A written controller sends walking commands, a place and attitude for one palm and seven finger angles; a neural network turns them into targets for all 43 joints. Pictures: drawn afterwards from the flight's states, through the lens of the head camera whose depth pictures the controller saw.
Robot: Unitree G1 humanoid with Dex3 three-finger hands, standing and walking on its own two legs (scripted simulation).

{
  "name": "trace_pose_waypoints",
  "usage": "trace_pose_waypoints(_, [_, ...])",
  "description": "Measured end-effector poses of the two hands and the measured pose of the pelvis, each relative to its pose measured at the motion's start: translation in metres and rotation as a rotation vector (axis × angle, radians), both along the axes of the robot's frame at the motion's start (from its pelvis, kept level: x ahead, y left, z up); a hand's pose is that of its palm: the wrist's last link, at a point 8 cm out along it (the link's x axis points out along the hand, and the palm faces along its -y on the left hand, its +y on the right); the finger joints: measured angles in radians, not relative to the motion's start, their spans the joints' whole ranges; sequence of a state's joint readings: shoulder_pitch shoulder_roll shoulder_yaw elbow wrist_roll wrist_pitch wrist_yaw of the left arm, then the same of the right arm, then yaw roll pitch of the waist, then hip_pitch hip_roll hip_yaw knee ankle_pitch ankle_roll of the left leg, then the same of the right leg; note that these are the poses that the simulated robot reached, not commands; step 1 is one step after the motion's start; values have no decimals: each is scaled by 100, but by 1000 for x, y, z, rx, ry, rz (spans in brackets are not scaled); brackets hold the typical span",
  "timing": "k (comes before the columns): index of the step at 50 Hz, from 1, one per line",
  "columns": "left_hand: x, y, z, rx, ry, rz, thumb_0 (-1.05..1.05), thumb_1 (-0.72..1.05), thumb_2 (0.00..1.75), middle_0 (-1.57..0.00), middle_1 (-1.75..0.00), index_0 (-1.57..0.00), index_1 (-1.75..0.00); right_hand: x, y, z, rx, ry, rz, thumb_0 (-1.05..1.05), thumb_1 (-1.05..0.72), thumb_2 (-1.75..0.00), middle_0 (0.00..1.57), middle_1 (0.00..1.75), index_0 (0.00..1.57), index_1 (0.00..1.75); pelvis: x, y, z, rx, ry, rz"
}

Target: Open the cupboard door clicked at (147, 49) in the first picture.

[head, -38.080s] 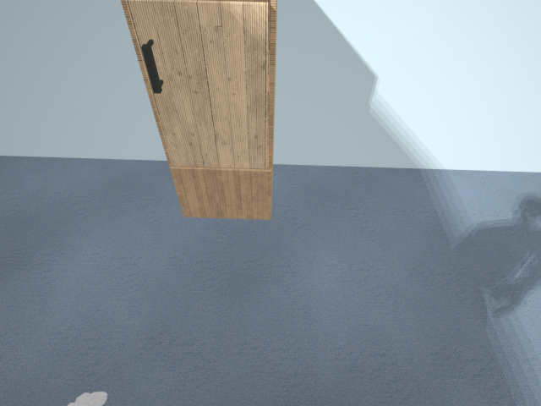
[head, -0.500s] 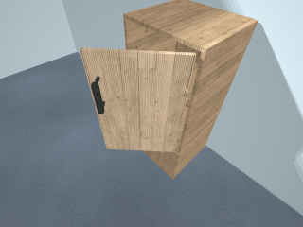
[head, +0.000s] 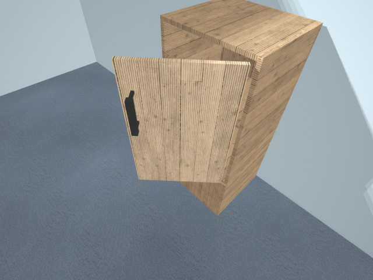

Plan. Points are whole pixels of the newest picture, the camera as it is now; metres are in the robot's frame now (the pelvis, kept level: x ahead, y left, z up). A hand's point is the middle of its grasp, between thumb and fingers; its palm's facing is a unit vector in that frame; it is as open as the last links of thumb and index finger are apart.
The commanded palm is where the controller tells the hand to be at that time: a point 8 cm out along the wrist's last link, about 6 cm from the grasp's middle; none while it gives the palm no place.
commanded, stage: look again from close up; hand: left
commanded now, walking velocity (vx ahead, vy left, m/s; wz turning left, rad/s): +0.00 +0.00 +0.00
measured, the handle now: (133, 113) +0.59 +0.21 +0.00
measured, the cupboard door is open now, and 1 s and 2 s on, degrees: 43 43 43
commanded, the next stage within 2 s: raise the hand with hooked fingers in 0.56 s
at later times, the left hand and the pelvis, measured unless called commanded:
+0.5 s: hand out of the picture +0.04 +0.19 -0.18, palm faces -0.02 -0.98 -0.19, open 7.4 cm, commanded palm none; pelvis +0.02 +0.01 +0.00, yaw -1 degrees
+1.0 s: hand (105, 245) +0.20 +0.19 -0.04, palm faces +0.02 -1.00 -0.03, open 8.2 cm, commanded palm +0.14 +0.26 -0.05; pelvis -0.01 -0.01 -0.07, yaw +3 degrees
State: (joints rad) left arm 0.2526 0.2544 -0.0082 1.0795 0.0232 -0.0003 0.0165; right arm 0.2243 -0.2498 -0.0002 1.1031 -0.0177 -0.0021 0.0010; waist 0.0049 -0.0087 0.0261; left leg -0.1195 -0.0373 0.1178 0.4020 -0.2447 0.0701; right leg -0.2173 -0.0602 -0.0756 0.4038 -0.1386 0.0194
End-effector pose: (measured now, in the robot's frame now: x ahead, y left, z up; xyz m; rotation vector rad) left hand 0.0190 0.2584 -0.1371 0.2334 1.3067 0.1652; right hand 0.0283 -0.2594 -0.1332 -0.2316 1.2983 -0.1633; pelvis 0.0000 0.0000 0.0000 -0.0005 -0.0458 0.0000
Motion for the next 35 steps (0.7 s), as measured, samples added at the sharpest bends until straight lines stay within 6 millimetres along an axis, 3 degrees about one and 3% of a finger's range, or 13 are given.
trace_pose_waypoints(9, [-6, -12, -9, -43, 46, 2, 1, 91, 90, -20, -30, -20, -30, -12, 11, -1, 2, 49, -34, 1, -91, -90, 20, 30, 20, 30, 5, 5, 0, -3, 0, -6])
trace_pose_waypoints(25, [19, -18, -13, -74, 1, -4, 1, 91, 90, -20, -30, -20, -30, 10, 32, -1, 20, 4, -42, 0, -91, -90, 20, 30, 20, 30, 15, 13, 0, -9, -2, -12])
trace_pose_waypoints(34, [16, -16, -15, -73, 15, 2, 0, 91, 90, -20, -30, -20, -30, 9, 45, -4, 34, 10, -49, 0, -91, -90, 20, 30, 20, 30, 18, 18, -1, -12, -1, -15])
trace_pose_waypoints(35, [23, -14, -10, -83, -34, 61, 1, 91, 89, -20, -30, -20, -30, 10, 46, -2, 36, -23, -50, 0, -91, -90, 20, 30, 20, 30, 17, 18, -2, -9, 0, -9])
